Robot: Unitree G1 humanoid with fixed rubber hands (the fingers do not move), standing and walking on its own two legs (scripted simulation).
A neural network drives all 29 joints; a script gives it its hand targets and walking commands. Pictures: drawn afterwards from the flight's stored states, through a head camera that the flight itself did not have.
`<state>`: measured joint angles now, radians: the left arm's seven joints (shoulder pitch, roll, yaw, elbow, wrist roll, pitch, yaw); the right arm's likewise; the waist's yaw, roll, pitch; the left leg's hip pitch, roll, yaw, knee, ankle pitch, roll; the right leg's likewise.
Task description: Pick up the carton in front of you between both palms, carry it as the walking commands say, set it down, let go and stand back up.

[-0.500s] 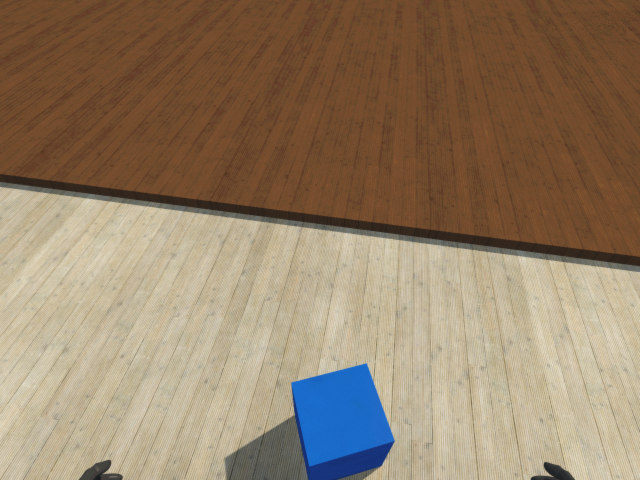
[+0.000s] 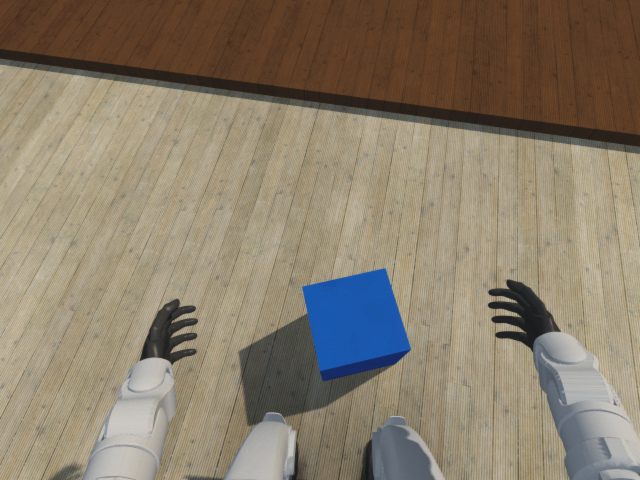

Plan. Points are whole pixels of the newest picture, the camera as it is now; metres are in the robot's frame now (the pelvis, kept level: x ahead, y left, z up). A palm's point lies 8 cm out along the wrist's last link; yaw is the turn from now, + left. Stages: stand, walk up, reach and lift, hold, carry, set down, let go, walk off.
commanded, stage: reach and lift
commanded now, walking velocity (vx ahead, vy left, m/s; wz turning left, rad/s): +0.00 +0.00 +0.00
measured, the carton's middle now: (352, 328) +0.42 -0.04 -0.59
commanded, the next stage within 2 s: none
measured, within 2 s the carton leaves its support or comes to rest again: neither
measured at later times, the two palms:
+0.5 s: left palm (241, 288) +0.39 +0.16 -0.16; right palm (472, 241) +0.48 -0.22 -0.15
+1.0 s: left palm (263, 323) +0.38 +0.16 -0.38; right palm (437, 296) +0.46 -0.21 -0.40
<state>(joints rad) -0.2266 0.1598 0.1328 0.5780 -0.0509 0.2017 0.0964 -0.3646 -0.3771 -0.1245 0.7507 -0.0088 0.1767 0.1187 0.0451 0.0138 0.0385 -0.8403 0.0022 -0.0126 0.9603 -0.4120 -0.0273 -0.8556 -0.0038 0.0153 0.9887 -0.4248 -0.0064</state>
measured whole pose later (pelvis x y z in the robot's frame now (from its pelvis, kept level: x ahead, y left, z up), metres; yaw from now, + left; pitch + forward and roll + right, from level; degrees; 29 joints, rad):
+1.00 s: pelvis -0.07 -0.01 -0.22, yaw +4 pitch +49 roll +7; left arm -0.99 0.02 0.32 0.71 -0.09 0.07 0.22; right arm -1.25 -0.48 -0.08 1.03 0.06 0.08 0.06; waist 0.06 0.03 0.03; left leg -2.08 -0.05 -0.01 1.72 -0.50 -0.08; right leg -2.14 0.03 0.08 1.78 -0.50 0.00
